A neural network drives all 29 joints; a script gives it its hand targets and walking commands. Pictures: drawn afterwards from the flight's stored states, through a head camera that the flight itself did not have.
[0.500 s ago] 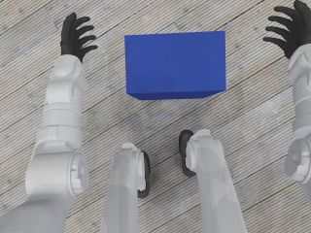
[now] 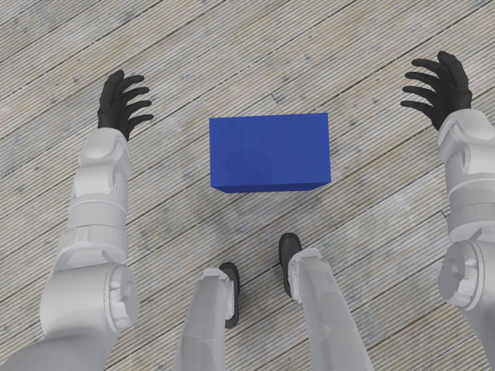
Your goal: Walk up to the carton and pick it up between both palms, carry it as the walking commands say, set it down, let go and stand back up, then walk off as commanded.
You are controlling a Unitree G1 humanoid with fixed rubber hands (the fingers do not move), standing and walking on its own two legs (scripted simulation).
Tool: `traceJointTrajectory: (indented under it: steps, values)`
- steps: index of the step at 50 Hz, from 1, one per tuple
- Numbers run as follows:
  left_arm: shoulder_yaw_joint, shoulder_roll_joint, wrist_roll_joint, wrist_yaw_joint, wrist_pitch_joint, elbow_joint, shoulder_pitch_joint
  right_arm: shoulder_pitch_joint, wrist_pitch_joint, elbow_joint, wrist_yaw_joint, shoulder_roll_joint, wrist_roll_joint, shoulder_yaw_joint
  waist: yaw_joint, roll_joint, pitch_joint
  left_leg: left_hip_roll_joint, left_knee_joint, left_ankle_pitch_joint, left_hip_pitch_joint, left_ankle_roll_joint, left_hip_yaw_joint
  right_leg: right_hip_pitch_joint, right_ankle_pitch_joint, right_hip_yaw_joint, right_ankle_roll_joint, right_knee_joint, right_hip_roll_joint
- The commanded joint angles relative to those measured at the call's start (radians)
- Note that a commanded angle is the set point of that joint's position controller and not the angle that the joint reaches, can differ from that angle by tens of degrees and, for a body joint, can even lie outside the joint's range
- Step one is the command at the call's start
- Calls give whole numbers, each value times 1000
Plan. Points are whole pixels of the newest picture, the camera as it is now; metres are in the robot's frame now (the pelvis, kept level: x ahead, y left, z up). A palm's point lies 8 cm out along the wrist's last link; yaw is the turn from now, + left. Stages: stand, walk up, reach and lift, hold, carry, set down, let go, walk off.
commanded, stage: set down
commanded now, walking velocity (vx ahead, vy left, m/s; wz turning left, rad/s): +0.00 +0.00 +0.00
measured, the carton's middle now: (268, 160) +0.47 -0.06 -0.51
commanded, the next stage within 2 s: let go in 0.06 s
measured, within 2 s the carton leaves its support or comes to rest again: neither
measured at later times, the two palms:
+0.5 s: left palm (69, 212) +0.36 +0.21 -0.01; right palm (482, 188) +0.33 -0.27 -0.01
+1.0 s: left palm out of the picture +0.25 +0.26 +0.06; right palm (478, 296) +0.23 -0.21 +0.05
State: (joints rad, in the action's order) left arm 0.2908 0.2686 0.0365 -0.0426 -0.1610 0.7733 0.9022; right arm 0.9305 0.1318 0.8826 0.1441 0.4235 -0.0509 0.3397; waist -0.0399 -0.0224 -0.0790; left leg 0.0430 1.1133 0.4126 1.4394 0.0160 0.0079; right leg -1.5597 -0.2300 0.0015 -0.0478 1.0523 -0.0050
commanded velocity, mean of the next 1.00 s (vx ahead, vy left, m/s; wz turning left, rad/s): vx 0.00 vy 0.00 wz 0.00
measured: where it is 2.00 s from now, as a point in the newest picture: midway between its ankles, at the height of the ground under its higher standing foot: (260, 291)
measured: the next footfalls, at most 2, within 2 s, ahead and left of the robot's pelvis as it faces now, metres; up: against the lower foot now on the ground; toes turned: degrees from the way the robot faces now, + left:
none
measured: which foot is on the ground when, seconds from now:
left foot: down 0.00-1.00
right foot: down 0.00-1.00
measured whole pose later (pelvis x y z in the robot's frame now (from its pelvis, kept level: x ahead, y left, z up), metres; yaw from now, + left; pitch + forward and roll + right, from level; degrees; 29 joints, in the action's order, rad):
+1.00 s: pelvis +0.08 +0.03 +0.12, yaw -2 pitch -4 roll -2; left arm 0.02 0.21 -0.01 -0.07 -0.09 0.43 -0.22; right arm -0.22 0.11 0.43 0.07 0.23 0.00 0.04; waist 0.01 -0.04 0.11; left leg 0.02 0.46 0.34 0.05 -0.04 -0.02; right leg -0.16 -0.18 0.01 0.00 0.40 -0.03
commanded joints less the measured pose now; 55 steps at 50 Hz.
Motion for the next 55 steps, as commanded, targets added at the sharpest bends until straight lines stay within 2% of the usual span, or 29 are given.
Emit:
traceJointTrajectory:
  steps: [1,4,8,13,18,22,27,33,39,48,55]
  values:
    - [27,128,-18,-11,30,-84,142,153,-27,-95,-5,120,16,25,-18,91,-792,25,-158,-108,-3,4,26,961,290,-76,51,-55,12]
    - [27,128,-36,-9,33,-110,98,102,-29,-125,-6,127,29,29,-20,80,-851,29,-181,-161,-40,6,22,1056,380,-80,43,-55,11]
    - [-11,107,-46,14,29,-181,0,-6,-27,-190,1,130,46,21,-7,57,-963,31,-198,-246,-128,5,22,1155,499,-76,31,-35,7]
    - [-57,73,-54,31,35,-314,-255,-272,-31,-318,5,86,53,-30,-11,64,-1005,34,-252,-314,-266,5,13,1330,623,-93,25,-76,5]
    - [-86,55,-49,27,61,-420,-461,-463,-44,-418,-13,52,37,-88,1,62,-835,25,-332,-260,-432,10,-6,1405,552,-117,25,-190,13]
    - [-119,23,-35,11,98,-382,-605,-626,-77,-425,-34,-14,24,-149,-5,66,-588,8,-410,-215,-546,4,-20,1396,442,-112,36,-297,22]
    - [-154,20,-45,6,137,-317,-781,-803,-107,-412,-65,-86,41,-213,13,52,-341,-12,-510,-182,-709,3,-31,1393,312,-81,48,-410,22]
    - [-198,22,-48,1,165,-349,-962,-991,-122,-473,-90,-106,66,-243,36,35,-197,-28,-631,-270,-874,1,-29,1531,345,-62,48,-505,-4]
    - [-227,25,-36,-13,151,-413,-1040,-1093,-98,-518,-94,-101,62,-253,42,-2,-35,-48,-748,-302,-988,-11,-39,1662,314,-53,39,-594,-24]
    - [-244,16,-44,-30,84,-447,-1050,-1113,-32,-552,-79,-100,49,-268,34,-42,137,-68,-824,-215,-1038,-15,-47,1744,195,-14,46,-621,-43]
    - [-236,17,-53,-29,44,-444,-1058,-1108,8,-565,-78,-98,58,-268,29,-27,158,-61,-804,-317,-1103,-12,-49,1739,201,-2,49,-611,-55]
